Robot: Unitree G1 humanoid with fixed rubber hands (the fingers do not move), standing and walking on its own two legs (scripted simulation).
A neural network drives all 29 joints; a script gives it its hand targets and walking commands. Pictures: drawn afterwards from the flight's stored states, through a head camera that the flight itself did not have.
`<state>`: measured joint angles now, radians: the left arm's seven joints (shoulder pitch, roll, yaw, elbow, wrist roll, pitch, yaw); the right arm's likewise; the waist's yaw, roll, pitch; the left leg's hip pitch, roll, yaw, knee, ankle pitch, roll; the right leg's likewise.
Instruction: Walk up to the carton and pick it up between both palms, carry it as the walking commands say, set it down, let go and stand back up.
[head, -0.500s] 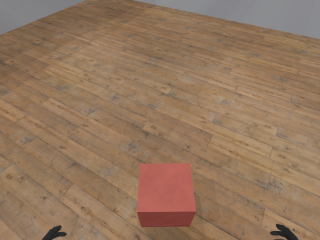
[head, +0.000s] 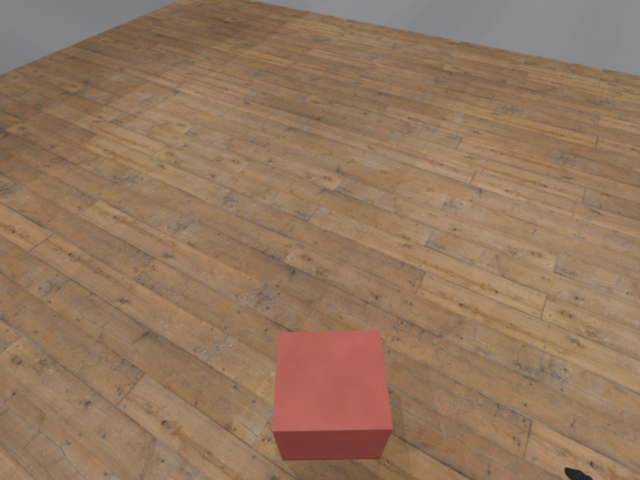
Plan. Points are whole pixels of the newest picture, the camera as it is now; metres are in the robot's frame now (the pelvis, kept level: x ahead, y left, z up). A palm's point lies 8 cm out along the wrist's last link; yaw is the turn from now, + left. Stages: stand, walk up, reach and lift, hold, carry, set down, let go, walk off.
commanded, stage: walk up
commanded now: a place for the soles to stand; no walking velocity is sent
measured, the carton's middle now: (330, 396) +0.45 +0.00 -0.63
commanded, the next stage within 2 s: reach and lift in 0.64 s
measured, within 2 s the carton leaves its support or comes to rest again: neither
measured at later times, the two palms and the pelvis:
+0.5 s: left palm out of the picture +0.12 +0.31 -0.10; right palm out of the picture +0.11 -0.33 -0.10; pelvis +0.01 -0.01 -0.01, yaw +0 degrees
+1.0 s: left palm (131, 465) +0.18 +0.28 -0.12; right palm (558, 447) +0.19 -0.30 -0.10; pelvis -0.03 -0.01 -0.03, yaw -1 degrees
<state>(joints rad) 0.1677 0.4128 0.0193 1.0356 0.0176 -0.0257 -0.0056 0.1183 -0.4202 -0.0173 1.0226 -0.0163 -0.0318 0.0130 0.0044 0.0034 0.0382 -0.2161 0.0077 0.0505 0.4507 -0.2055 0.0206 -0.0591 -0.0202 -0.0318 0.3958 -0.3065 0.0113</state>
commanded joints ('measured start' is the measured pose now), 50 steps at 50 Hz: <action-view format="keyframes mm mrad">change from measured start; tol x4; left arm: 1 -30 175 31 -63 -4 -7 8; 32 -41 185 49 -152 4 7 9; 33 -236 62 144 -503 48 77 -12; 36 -85 92 211 -510 90 206 -46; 40 -68 57 222 -525 98 248 -48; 50 -387 64 171 -541 -10 276 -33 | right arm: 1 -23 -176 -34 -56 3 -8 -8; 32 -21 -169 -48 -129 0 8 -13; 33 -198 -32 -45 -479 25 66 1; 35 -100 -106 -132 -432 -63 149 23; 40 -39 -71 -181 -466 -69 225 32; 50 -399 -89 -158 -455 -22 251 30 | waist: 1 -6 -8 -54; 30 -4 1 -40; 32 -4 -18 -31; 34 14 -79 69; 40 22 -19 -88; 50 15 16 -219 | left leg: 1 112 104 -102 -14 254 46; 17 78 87 -67 59 261 46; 29 67 113 -112 43 222 67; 32 51 83 -75 71 201 52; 33 -30 -69 -21 101 112 -24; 35 83 -61 9 104 164 -32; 41 124 -44 4 136 224 -61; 50 -17 -22 -31 309 175 -66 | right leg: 1 -87 -88 73 -48 232 -69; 10 -66 -84 72 -2 285 -76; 32 -77 -85 103 11 213 -94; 33 -342 44 28 36 143 11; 34 -374 34 11 32 172 -2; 40 -297 57 5 91 264 -15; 46 -447 54 4 195 139 5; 50 -555 45 6 281 124 7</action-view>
